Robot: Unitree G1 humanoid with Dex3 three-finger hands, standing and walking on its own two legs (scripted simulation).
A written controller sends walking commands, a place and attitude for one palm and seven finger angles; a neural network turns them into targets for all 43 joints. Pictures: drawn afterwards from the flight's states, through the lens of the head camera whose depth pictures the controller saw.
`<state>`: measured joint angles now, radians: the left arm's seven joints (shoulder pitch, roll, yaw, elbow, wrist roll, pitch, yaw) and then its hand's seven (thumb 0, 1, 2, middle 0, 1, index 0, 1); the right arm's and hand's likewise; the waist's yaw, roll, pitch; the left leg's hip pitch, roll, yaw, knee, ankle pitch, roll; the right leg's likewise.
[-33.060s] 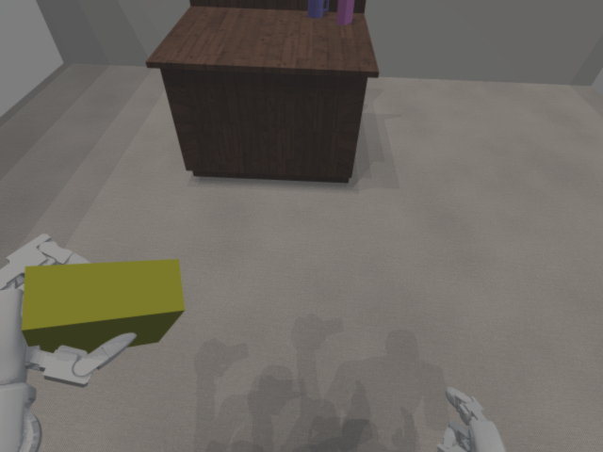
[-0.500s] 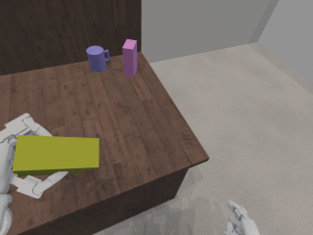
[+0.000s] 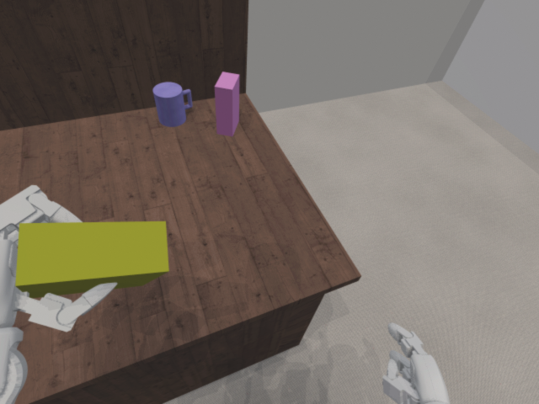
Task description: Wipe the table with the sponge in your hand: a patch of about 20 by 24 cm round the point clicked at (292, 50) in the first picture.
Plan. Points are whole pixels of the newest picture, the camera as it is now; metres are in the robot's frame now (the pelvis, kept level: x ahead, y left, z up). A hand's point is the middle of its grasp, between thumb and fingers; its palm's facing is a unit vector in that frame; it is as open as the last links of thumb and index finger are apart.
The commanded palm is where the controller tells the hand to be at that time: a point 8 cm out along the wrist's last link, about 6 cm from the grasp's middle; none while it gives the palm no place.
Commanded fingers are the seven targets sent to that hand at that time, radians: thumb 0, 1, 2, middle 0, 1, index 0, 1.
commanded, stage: look again from close up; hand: left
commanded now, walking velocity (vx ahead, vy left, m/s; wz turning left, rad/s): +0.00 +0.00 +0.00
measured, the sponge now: (115, 260) +0.24 +0.21 +0.14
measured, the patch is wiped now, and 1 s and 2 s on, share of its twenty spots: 0.00 0.00 0.00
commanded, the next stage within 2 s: turn the palm down, sponge in hand in 0.34 s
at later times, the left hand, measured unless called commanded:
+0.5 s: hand (57, 243) +0.23 +0.25 +0.18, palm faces +0.36 -0.80 -0.49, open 9.3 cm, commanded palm +0.15 +0.28 +0.17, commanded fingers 0.00 0.10 1.30 -1.20 -1.60 -1.20 -1.60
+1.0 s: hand (89, 283) +0.21 +0.23 +0.13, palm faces +0.35 -0.61 -0.71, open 9.3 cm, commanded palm +0.16 +0.25 +0.17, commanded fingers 0.00 0.10 1.30 -1.20 -1.60 -1.20 -1.60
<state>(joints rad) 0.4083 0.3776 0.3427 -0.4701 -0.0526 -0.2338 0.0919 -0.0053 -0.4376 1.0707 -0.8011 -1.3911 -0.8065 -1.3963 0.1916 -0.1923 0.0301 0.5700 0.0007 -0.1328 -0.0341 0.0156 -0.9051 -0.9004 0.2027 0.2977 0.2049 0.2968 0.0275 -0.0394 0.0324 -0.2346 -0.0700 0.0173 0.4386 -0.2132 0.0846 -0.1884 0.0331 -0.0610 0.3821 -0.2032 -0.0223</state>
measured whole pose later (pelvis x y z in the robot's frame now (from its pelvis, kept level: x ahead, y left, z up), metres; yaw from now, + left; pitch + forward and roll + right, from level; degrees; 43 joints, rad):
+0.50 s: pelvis -0.01 -0.01 +0.00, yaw +2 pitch -1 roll -1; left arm 0.24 0.51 0.34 -0.39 0.00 -0.20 0.05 -0.01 -0.44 1.07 -0.80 -1.39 -0.81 -1.39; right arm 0.25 -0.22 0.04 0.56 0.00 -0.13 -0.06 0.02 -0.91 -0.90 0.20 0.30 0.20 0.30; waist 0.04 -0.02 0.04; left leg -0.25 -0.08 0.00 0.47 -0.21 0.08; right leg -0.21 0.04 -0.05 0.45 -0.22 -0.03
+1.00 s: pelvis -0.02 -0.06 -0.02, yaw +2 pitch +0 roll +0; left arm 0.25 0.52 0.30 -0.28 0.19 0.06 0.05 0.00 -0.44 1.07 -0.80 -1.39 -0.81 -1.40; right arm 0.15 -0.26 0.04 0.61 0.00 -0.03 -0.07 0.02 -0.91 -0.90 0.20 0.30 0.20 0.30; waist 0.06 0.06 -0.01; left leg -0.36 -0.04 -0.03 0.65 -0.29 0.02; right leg -0.32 0.08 -0.09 0.63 -0.32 -0.11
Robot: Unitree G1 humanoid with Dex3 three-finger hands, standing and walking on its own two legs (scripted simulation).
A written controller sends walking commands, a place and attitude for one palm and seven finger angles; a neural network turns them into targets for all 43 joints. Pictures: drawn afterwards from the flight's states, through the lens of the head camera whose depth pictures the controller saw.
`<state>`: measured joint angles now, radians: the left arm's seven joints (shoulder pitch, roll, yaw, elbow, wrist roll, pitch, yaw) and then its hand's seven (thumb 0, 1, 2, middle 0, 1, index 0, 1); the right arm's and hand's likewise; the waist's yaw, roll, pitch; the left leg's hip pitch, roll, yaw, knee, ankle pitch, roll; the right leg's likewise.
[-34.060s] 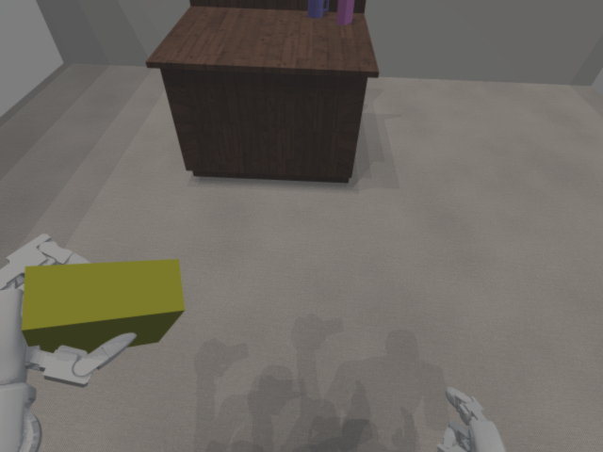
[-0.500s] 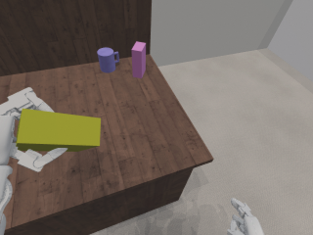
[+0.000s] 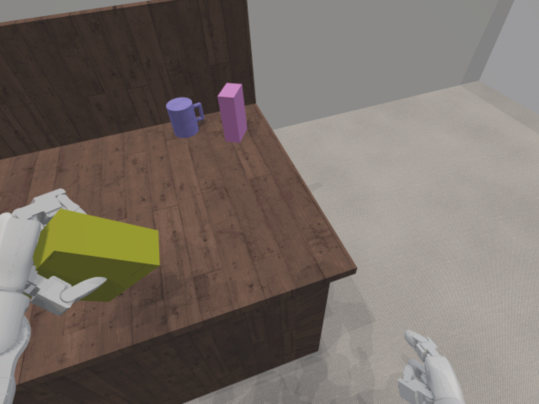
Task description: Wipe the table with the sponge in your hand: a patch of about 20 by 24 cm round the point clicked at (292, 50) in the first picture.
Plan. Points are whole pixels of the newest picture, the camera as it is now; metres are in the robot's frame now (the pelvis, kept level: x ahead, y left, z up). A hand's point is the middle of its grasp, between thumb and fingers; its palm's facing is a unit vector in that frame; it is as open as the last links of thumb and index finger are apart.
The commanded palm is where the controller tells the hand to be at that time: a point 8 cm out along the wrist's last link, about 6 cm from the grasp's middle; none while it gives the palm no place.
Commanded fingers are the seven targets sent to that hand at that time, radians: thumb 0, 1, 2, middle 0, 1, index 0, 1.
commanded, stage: turn the palm down, sponge in hand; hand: left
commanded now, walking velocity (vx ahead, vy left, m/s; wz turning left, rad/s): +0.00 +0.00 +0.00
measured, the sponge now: (103, 264) +0.25 +0.25 +0.11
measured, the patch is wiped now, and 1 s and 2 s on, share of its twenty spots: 0.00 0.00 0.00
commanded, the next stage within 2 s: move the sponge above the wiping area in 1.64 s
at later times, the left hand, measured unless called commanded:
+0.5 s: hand (92, 266) +0.24 +0.25 +0.13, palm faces +0.20 -0.38 -0.90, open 9.3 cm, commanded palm +0.21 +0.28 +0.18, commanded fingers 0.00 0.10 1.30 -1.20 -1.60 -1.20 -1.60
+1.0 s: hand (70, 261) +0.25 +0.30 +0.12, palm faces +0.11 -0.19 -0.98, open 9.3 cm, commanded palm +0.22 +0.30 +0.17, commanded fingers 0.00 0.10 1.30 -1.20 -1.60 -1.20 -1.60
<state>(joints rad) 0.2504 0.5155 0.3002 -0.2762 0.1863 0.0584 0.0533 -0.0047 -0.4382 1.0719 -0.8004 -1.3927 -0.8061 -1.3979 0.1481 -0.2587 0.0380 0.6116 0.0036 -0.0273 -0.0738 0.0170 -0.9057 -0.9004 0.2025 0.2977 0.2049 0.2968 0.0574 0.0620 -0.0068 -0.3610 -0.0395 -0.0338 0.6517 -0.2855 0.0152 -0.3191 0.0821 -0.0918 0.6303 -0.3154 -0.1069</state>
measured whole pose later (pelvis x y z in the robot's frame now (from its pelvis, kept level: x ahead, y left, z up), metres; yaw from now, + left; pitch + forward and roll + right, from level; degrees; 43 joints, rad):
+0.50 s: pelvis +0.01 -0.02 -0.01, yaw -2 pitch +2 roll +2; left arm 0.41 0.61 0.26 -0.37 0.39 0.07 0.08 0.00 -0.44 1.07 -0.80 -1.39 -0.81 -1.40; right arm 0.19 -0.29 -0.02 0.57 0.03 0.01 -0.11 0.02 -0.91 -0.90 0.20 0.30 0.20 0.30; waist 0.06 0.06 -0.06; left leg -0.42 -0.02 -0.02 0.73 -0.35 -0.01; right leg -0.40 0.11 -0.07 0.72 -0.37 -0.14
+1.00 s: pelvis +0.02 +0.02 +0.01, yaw -2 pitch +0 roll +0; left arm 0.24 0.53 0.03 -0.26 0.73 0.36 0.06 0.00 -0.44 1.07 -0.80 -1.39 -0.81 -1.40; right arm 0.05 -0.26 0.04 0.61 0.04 0.05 -0.10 0.02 -0.91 -0.90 0.20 0.30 0.20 0.30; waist 0.10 0.09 -0.03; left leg -0.27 -0.05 0.00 0.54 -0.26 0.04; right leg -0.25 0.07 -0.03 0.54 -0.29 -0.08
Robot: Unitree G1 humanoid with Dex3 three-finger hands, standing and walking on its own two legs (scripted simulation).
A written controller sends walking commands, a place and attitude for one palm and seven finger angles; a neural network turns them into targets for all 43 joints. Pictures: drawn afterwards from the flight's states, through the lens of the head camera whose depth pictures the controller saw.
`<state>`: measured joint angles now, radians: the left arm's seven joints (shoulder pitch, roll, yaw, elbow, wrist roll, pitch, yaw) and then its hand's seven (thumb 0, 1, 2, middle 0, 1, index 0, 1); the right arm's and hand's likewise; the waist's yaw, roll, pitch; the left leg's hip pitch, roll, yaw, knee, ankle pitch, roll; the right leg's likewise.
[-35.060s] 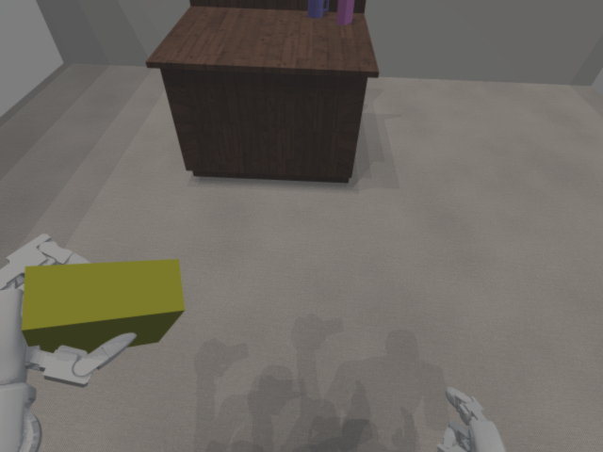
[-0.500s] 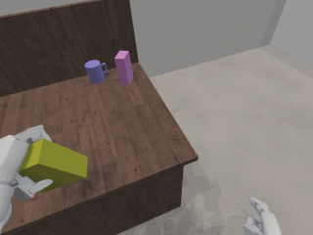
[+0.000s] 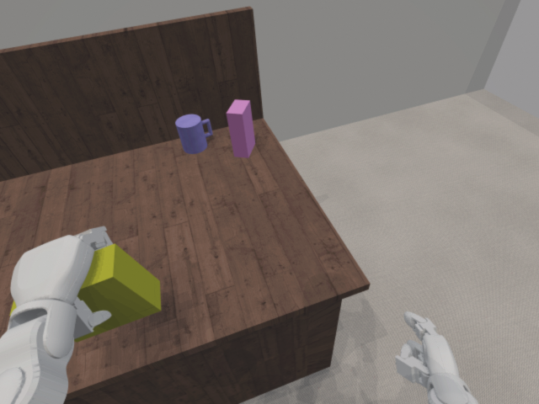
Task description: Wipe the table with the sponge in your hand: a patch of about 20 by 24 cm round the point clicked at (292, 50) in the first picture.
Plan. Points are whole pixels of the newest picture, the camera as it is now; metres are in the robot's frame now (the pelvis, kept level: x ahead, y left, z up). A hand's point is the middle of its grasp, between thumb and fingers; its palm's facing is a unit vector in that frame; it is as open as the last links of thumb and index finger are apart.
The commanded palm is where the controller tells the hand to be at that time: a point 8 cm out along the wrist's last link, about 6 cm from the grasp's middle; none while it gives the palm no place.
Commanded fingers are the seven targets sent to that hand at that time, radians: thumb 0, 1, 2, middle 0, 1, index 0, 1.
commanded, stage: turn the palm down, sponge in hand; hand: left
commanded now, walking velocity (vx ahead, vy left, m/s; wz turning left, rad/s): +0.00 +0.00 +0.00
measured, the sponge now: (103, 301) +0.22 +0.29 +0.06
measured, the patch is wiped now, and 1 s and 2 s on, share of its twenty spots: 0.00 0.00 0.00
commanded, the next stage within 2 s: move the sponge above the wiping area in 0.64 s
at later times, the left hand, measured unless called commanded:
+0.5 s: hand (71, 277) +0.23 +0.32 +0.10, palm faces +0.02 -0.09 -1.00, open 9.3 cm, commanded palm +0.20 +0.31 +0.16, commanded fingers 0.00 0.10 1.30 -1.20 -1.60 -1.20 -1.60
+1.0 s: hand (79, 285) +0.23 +0.31 +0.09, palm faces -0.02 -0.08 -1.00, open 9.3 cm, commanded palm +0.20 +0.31 +0.15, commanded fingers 0.00 0.10 1.30 -1.20 -1.60 -1.20 -1.60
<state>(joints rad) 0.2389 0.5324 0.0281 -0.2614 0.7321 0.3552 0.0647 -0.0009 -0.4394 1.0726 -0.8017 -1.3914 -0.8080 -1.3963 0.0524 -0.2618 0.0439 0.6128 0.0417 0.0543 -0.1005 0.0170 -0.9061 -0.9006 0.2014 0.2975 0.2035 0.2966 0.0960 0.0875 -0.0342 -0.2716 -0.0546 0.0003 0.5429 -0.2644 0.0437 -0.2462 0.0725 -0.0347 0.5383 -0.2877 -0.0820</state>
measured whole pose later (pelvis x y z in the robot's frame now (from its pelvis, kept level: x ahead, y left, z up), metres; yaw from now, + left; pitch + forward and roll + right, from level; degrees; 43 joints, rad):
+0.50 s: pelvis +0.01 +0.03 +0.01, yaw +1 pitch -1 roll -1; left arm 0.15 0.51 -0.05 -0.21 0.89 0.42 -0.01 0.00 -0.44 1.07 -0.80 -1.39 -0.81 -1.40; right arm -0.01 -0.25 0.06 0.65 0.03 0.08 -0.04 0.02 -0.91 -0.90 0.20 0.30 0.20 0.30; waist 0.13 0.11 -0.01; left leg -0.19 -0.08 0.00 0.43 -0.22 0.08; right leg -0.16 0.04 -0.03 0.42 -0.24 -0.05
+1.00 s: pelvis +0.00 +0.01 +0.01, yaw +0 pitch -2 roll +0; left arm 0.10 0.50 -0.05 -0.07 0.90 0.37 0.01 0.00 -0.44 1.07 -0.80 -1.39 -0.81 -1.40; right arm 0.00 -0.25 0.05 0.68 0.04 0.07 -0.06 0.02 -0.91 -0.90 0.20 0.30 0.20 0.30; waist 0.12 0.10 0.01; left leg -0.19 -0.07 -0.01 0.43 -0.20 0.06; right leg -0.16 0.06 -0.03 0.42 -0.22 -0.07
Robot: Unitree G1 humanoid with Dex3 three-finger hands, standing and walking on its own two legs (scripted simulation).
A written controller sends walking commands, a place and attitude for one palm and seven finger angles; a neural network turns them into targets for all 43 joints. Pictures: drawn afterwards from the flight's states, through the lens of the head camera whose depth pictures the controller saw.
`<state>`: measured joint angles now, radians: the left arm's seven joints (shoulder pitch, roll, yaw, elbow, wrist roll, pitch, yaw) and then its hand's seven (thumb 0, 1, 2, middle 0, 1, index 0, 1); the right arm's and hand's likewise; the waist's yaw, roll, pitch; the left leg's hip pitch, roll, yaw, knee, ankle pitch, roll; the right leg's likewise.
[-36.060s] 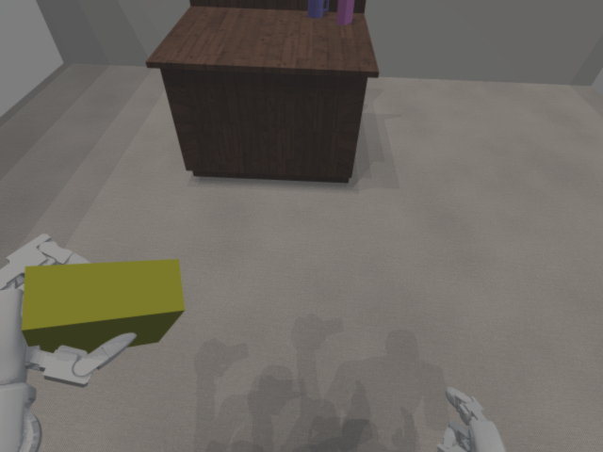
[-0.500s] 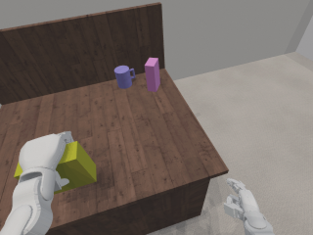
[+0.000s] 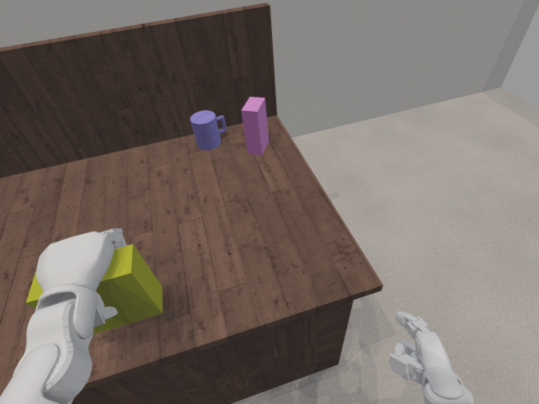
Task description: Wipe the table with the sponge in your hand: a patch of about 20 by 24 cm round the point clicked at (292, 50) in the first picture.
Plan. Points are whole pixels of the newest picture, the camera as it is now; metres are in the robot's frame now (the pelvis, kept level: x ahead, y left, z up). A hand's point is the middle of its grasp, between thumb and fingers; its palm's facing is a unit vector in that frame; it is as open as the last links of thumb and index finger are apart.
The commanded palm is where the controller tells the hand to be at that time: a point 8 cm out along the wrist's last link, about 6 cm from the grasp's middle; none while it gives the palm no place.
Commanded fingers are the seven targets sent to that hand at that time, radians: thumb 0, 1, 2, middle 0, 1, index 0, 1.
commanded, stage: move the sponge above the wiping area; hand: left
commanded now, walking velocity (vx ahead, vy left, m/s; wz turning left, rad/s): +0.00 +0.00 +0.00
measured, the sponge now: (109, 299) +0.23 +0.30 +0.03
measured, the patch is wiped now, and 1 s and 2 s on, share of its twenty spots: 0.00 0.00 0.00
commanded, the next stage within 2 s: none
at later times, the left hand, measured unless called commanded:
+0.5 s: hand (125, 280) +0.25 +0.27 +0.05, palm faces -0.03 -0.08 -1.00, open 9.3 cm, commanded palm +0.22 +0.28 +0.11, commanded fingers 0.00 0.10 1.30 -1.20 -1.60 -1.20 -1.60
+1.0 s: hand (134, 288) +0.25 +0.27 +0.03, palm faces -0.05 -0.10 -0.99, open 9.3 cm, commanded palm +0.23 +0.27 +0.09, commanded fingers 0.00 0.10 1.30 -1.20 -1.60 -1.20 -1.60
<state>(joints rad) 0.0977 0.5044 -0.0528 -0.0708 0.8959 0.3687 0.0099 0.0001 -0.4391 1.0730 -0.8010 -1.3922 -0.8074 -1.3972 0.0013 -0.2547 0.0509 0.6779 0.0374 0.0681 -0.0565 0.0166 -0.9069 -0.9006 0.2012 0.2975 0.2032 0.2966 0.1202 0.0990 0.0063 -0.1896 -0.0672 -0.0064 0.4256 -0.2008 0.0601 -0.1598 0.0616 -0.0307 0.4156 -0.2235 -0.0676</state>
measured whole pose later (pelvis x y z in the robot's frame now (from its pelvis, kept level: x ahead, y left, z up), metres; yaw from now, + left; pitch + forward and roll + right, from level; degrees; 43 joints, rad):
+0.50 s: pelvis +0.01 -0.01 +0.00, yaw -1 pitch -1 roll +0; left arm 0.10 0.46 -0.07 0.03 0.91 0.34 0.09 0.00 -0.44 1.07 -0.80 -1.39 -0.81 -1.40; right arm 0.03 -0.26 0.02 0.70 0.04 0.05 -0.06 0.02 -0.91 -0.90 0.20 0.30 0.20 0.30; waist 0.10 0.09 -0.02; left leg -0.21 -0.05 0.00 0.44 -0.22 0.04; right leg -0.18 0.08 -0.02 0.43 -0.24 -0.09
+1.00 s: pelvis +0.02 -0.01 +0.00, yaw -1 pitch +1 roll +0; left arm 0.11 0.41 -0.09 0.09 0.93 0.34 0.14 0.00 -0.44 1.07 -0.80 -1.39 -0.81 -1.40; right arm 0.04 -0.26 0.00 0.69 0.05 0.06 -0.05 0.02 -0.91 -0.90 0.20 0.30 0.20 0.30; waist 0.10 0.08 -0.04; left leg -0.23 -0.05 0.01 0.47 -0.24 0.05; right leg -0.21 0.08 -0.01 0.45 -0.26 -0.08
